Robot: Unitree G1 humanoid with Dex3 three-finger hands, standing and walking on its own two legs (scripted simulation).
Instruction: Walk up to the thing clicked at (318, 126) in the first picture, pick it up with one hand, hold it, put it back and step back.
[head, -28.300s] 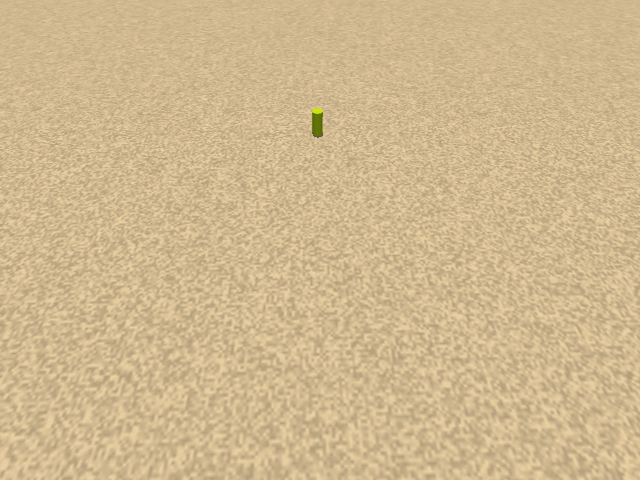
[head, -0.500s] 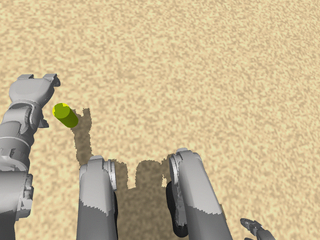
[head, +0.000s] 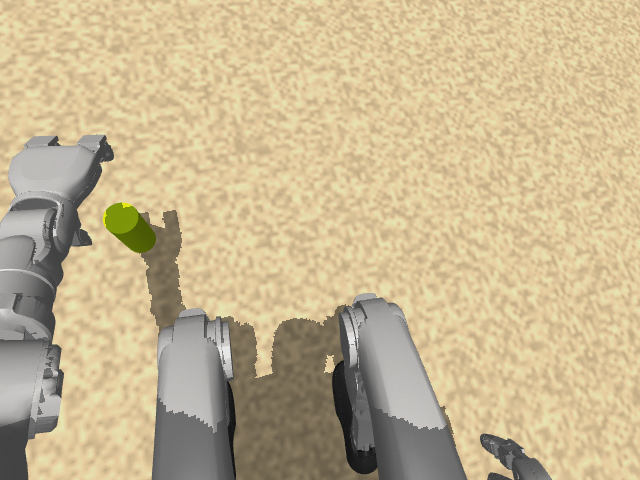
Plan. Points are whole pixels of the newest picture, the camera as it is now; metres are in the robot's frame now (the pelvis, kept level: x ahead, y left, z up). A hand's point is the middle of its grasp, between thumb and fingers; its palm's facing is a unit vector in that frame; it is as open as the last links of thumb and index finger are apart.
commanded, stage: withdraw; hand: left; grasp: from above
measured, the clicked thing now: (132, 229) +0.50 +0.28 -0.36
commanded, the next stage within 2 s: none
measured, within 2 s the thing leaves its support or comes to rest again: neither
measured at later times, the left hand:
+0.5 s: hand (89, 220) +0.45 +0.28 -0.16, palm faces -0.45 -0.03 -0.89, open 12.7 cm
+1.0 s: hand (79, 220) +0.43 +0.27 -0.10, palm faces -0.52 -0.06 -0.85, open 12.8 cm
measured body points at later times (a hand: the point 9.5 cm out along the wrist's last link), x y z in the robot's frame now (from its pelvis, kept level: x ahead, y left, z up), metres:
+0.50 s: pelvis +0.00 +0.00 -0.01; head +0.22 +0.07 +0.38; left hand +0.47 +0.28 -0.11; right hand +0.07 -0.28 -0.11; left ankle +0.09 +0.13 -0.39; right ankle +0.10 -0.14 -0.39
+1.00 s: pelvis +0.00 +0.00 +0.03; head +0.19 +0.06 +0.44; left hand +0.45 +0.27 -0.05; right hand +0.08 -0.27 -0.08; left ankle +0.08 +0.13 -0.39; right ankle +0.10 -0.14 -0.39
